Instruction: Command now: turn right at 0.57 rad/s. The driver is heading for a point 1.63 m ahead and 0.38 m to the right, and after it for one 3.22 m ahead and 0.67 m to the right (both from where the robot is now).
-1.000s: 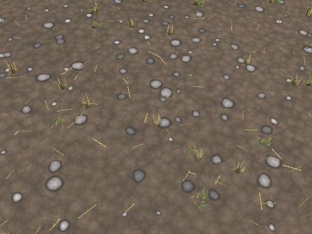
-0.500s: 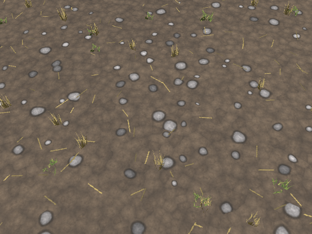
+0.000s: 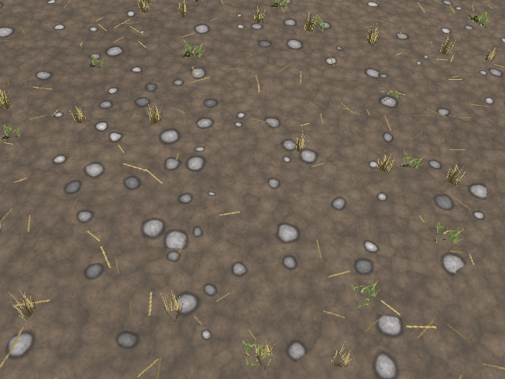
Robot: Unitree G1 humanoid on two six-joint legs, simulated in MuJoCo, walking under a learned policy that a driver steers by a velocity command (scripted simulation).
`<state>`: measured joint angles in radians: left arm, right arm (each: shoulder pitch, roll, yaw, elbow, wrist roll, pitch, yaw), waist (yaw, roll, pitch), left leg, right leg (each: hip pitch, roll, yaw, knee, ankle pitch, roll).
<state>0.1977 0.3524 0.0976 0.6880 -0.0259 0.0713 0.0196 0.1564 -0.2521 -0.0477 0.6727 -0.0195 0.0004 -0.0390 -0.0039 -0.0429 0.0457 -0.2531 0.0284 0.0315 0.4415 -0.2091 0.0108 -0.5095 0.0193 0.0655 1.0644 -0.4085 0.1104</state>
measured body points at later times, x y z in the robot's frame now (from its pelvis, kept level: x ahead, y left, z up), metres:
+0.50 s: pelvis +0.00 -0.05 +0.00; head +0.03 -0.08 +0.45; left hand +0.23 +0.19 -0.08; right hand +0.07 -0.37 -0.11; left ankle +0.06 +0.10 -0.69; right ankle -0.01 -0.14 -0.74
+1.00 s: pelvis +0.00 -0.03 -0.01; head +0.03 -0.04 +0.44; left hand +0.25 +0.15 -0.11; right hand +0.01 -0.32 -0.11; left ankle +0.07 +0.08 -0.74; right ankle -0.08 -0.14 -0.74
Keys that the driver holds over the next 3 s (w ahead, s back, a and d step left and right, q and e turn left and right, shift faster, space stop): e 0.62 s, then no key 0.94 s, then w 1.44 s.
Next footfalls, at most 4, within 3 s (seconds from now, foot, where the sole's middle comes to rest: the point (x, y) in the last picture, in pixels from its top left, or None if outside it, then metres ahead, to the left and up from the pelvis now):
0.20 right None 0.03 -0.14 -0.78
0.68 left None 0.10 0.06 -0.78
1.00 right None -0.04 -0.16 -0.78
2.28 right None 0.35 -0.33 -0.78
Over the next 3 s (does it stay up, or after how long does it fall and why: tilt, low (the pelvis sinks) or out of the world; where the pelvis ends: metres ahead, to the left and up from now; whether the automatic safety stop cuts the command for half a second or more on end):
stays up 0.63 -0.29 0.00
